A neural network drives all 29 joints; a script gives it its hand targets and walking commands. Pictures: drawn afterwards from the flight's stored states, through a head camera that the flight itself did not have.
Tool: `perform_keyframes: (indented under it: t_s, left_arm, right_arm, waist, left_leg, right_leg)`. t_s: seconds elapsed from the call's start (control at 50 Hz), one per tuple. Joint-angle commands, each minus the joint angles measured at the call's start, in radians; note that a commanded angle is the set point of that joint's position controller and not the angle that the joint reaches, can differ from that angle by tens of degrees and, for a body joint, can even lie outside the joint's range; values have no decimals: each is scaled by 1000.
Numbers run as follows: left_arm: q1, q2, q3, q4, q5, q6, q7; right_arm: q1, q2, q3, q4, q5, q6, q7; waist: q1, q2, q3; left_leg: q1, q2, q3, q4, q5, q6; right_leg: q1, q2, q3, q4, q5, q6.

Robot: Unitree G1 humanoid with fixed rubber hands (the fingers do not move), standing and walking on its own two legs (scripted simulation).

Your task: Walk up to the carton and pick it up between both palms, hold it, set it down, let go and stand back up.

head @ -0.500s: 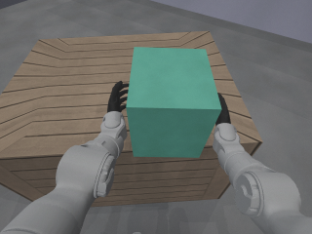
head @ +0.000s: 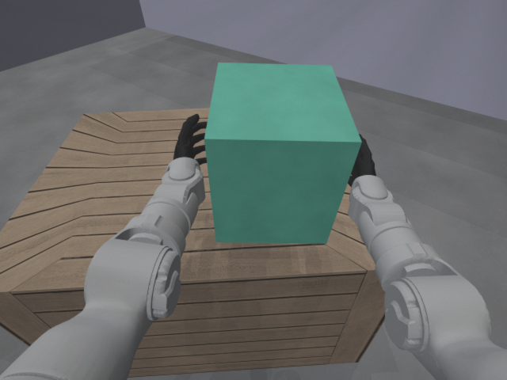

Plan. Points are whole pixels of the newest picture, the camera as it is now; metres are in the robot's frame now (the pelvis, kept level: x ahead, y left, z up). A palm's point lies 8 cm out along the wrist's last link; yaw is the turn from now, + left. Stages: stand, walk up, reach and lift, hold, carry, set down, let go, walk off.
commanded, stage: reach and lift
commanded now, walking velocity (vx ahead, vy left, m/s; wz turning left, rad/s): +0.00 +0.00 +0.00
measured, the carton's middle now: (273, 154) +0.47 -0.01 +0.15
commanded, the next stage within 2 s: hold in 1.48 s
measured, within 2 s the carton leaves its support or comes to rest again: neither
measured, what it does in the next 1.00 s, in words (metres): stands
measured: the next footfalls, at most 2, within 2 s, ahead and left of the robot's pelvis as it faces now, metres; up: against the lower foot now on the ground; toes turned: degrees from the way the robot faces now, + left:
none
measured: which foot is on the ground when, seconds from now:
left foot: down 0.00-1.00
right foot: down 0.00-1.00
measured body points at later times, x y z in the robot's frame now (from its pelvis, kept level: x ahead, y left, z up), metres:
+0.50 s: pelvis +0.00 -0.01 +0.02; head -0.03 +0.01 +0.47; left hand +0.40 +0.14 +0.16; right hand +0.38 -0.15 +0.14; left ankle +0.04 +0.10 -0.73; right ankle +0.01 -0.12 -0.73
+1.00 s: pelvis +0.01 +0.00 +0.02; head -0.03 +0.03 +0.47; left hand +0.40 +0.15 +0.18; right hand +0.38 -0.15 +0.16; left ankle +0.04 +0.10 -0.73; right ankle +0.01 -0.12 -0.73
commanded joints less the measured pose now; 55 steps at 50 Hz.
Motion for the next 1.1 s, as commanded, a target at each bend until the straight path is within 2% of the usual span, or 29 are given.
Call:
perform_keyframes:
  t_s: [0.0, 0.02, 0.04, 0.06, 0.08, 0.12, 0.14, 0.16, 0.18, 0.2, 0.22, 0.24, 0.28, 0.3, 0.32, 0.34, 0.36, 0.42, 0.46, 0.54, 0.64, 0.72, 0.84, 0.98, 1.08]
  left_arm:
    - [-642, -817, -103, -367, 75, 17, -212]
    - [-634, -794, -54, -306, 121, 49, -224]
    - [-570, -765, -11, -332, 152, 76, -232]
    - [-517, -762, -18, -388, 178, 106, -239]
    - [-493, -734, 9, -405, 209, 137, -246]
    - [-415, -716, 66, -391, 275, 198, -265]
    - [-377, -707, 58, -452, 273, 211, -266]
    - [-373, -710, 31, -501, 275, 222, -266]
    - [-356, -738, 8, -546, 279, 237, -267]
    - [-406, -738, -5, -583, 277, 239, -268]
    - [-404, -768, -42, -644, 263, 241, -264]
    - [-435, -808, -121, -745, 234, 241, -254]
    - [-475, -825, -179, -762, 204, 254, -249]
    - [-475, -821, -214, -835, 187, 252, -243]
    - [-314, -883, -281, -879, 203, 280, -240]
    - [-303, -877, -329, -933, 185, 301, -240]
    - [-280, -870, -345, -952, 180, 323, -243]
    - [-233, -873, -351, -947, 190, 390, -259]
    - [-212, -871, -357, -960, 191, 426, -262]
    - [-189, -882, -392, -1036, 180, 474, -262]
    - [-202, -849, -333, -1000, 222, 507, -280]
    - [-196, -847, -320, -1007, 238, 516, -291]
    - [-155, -838, -317, -1037, 259, 530, -300]
    - [-115, -836, -357, -1113, 259, 554, -302]
    - [-104, -839, -387, -1157, 251, 572, -298]
  right_arm:
    - [-996, 700, 243, -403, 24, -15, 124]
    - [-974, 677, 212, -325, 9, 9, 119]
    - [-909, 647, 201, -319, 8, 29, 115]
    - [-842, 630, 195, -318, 13, 43, 112]
    - [-808, 602, 177, -303, 10, 61, 108]
    - [-765, 573, 137, -296, -19, 84, 104]
    - [-721, 581, 150, -324, -13, 84, 104]
    - [-681, 598, 161, -330, -21, 83, 103]
    - [-687, 611, 189, -385, -10, 73, 103]
    - [-696, 625, 182, -386, -21, 69, 104]
    - [-701, 645, 216, -443, -12, 56, 107]
    - [-708, 671, 262, -497, 10, 45, 110]
    - [-766, 686, 309, -567, 16, 35, 112]
    - [-736, 698, 340, -596, 27, 34, 113]
    - [-731, 759, 477, -748, 82, 20, 106]
    - [-733, 758, 525, -817, 113, 33, 87]
    - [-744, 768, 553, -854, 127, 48, 72]
    - [-728, 748, 548, -875, 129, 97, 48]
    - [-713, 741, 532, -884, 118, 120, 47]
    - [-681, 739, 550, -947, 137, 152, 43]
    - [-656, 686, 469, -856, 101, 168, 56]
    - [-661, 667, 449, -847, 95, 155, 66]
    - [-646, 653, 477, -865, 118, 144, 62]
    - [-636, 654, 538, -944, 158, 147, 49]
    - [-626, 650, 564, -990, 172, 160, 41]
  waist:
    - [-23, -38, -575]
    - [-18, -17, -430]
    - [-23, -33, -386]
    - [-36, -1, -361]
    - [-39, -5, -293]
    - [-38, 4, -180]
    - [-33, -7, -203]
    - [-47, -4, -212]
    - [-38, 5, -258]
    - [-46, 9, -251]
    - [-48, 18, -331]
    - [-51, 50, -414]
    - [-57, 48, -401]
    - [-46, 41, -419]
    - [11, -7, -467]
    - [-10, -1, -463]
    - [-7, -23, -429]
    - [-11, -50, -286]
    - [-5, -49, -236]
    - [-17, -14, -270]
    - [-35, 0, -201]
    - [-42, 14, -226]
    - [-45, 8, -219]
    - [-42, 3, -208]
    - [-45, 3, -195]
  left_leg:
    - [409, -27, -58, -123, 401, -65]
    - [388, -30, -44, -154, 352, -63]
    - [398, -26, -46, -173, 335, -59]
    - [454, -29, -41, -188, 367, -70]
    - [481, -31, -41, -205, 364, -67]
    - [491, -31, -31, -248, 293, -72]
    - [523, -27, -26, -254, 302, -73]
    - [543, -27, -23, -252, 332, -80]
    - [576, -31, -18, -241, 383, -86]
    - [572, -32, -10, -250, 356, -82]
    - [602, -29, -11, -236, 408, -92]
    - [639, -27, -21, -220, 475, -103]
    - [646, -29, -22, -211, 455, -107]
    - [637, -25, -27, -210, 470, -105]
    - [660, -45, -19, -179, 516, -87]
    - [628, -52, -28, -180, 489, -80]
    - [592, -59, -32, -184, 460, -68]
    - [527, -62, -37, -247, 235, -24]
    - [506, -54, -34, -278, 146, -5]
    - [552, -51, -32, -264, 175, -16]
    - [567, -37, -23, -303, 74, -16]
    - [615, -31, -20, -292, 130, -32]
    - [659, -36, -21, -268, 239, -48]
    - [676, -41, -25, -245, 330, -57]
    - [682, -39, -29, -242, 349, -62]
  right_leg:
    - [376, 21, 63, -101, 439, 32]
    - [369, 16, 59, -131, 404, 28]
    - [407, 16, 61, -146, 382, 30]
    - [420, 18, 47, -162, 404, 27]
    - [410, 18, 49, -190, 390, 30]
    - [414, 11, 40, -228, 308, 31]
    - [430, 15, 43, -240, 313, 30]
    - [438, 13, 31, -239, 345, 34]
    - [457, 15, 33, -236, 391, 36]
    - [439, 13, 29, -248, 363, 41]
    - [454, 18, 22, -236, 405, 46]
    - [465, 27, 19, -232, 442, 35]
    - [421, 26, 10, -245, 408, 34]
    - [432, 25, 21, -241, 430, 39]
    - [476, 43, 5, -234, 528, 41]
    - [484, 41, 18, -228, 547, 45]
    - [485, 36, 24, -223, 545, 53]
    - [425, 14, 43, -254, 352, 57]
    - [385, 7, 47, -274, 222, 50]
    - [377, 9, 43, -280, 211, 44]
    - [329, 0, 23, -300, 85, 44]
    - [354, 6, 10, -296, 139, 40]
    - [397, 19, -2, -286, 238, 45]
    - [431, 30, -3, -277, 321, 48]
    - [430, 32, -3, -281, 329, 46]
